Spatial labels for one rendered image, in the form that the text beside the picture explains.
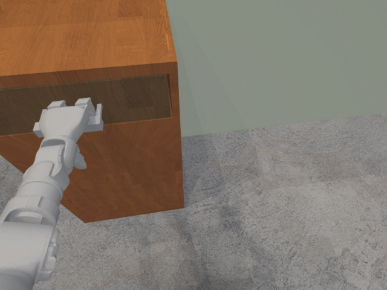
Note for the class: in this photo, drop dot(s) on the cabinet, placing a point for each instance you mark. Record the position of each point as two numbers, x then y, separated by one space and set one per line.
134 167

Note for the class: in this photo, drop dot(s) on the robot left upper arm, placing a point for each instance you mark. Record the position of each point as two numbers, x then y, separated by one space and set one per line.
27 254

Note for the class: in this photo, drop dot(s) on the drawer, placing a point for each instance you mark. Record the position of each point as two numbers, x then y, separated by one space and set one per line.
123 99

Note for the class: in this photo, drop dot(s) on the robot left forearm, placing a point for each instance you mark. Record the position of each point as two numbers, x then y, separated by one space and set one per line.
39 194

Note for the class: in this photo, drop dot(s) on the handle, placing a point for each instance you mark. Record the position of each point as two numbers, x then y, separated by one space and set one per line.
95 123

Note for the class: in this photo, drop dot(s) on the robot left hand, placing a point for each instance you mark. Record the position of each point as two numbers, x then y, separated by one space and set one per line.
68 121

